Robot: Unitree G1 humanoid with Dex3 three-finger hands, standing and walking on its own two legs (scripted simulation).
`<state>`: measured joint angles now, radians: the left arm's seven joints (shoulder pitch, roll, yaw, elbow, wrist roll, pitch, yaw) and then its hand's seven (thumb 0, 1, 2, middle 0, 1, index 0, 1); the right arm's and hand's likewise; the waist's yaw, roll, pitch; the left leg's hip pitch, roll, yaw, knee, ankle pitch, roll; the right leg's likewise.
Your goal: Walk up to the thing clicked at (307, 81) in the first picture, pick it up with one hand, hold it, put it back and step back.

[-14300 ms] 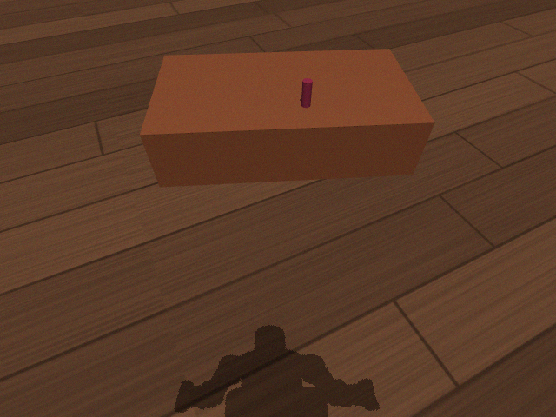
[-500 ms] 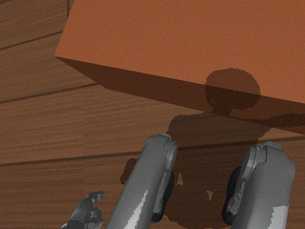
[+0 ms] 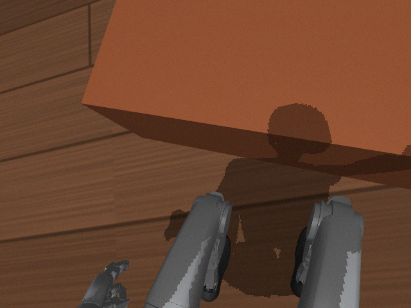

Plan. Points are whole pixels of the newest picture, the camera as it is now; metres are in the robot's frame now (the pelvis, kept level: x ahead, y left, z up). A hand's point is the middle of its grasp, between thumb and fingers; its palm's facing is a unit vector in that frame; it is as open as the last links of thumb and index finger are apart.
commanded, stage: settle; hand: right
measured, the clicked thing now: out of the picture +0.52 -0.39 +0.03
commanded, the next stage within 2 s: lift in 0.44 s
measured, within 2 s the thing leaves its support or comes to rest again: neither
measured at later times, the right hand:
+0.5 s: hand out of the picture +0.53 -0.37 +0.06, palm faces +0.39 +0.92 -0.01, open 5.8 cm
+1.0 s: hand out of the picture +0.50 -0.36 +0.11, palm faces +0.39 +0.92 -0.02, open 5.8 cm
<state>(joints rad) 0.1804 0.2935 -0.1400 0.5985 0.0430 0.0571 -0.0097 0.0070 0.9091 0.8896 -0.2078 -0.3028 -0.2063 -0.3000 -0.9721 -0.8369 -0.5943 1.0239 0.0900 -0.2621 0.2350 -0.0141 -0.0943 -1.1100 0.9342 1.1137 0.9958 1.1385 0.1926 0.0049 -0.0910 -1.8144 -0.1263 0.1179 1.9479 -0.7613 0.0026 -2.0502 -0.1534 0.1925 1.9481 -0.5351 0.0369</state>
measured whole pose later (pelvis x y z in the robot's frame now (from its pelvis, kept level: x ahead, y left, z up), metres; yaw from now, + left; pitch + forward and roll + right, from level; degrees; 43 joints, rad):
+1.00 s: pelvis +0.02 -0.01 +0.09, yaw -4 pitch +34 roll +8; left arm 0.20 0.24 -0.07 0.64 0.02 0.06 -0.02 0.01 0.91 0.89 -0.21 -0.32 -0.22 -0.31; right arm -0.81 -0.63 -0.55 0.93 0.10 -0.29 0.18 -0.01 -0.09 -1.11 0.93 1.12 0.99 1.14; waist 0.15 -0.03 -0.16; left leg -1.54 -0.09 0.07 1.65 -0.72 -0.01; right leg -1.76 -0.14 0.11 1.67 -0.53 0.02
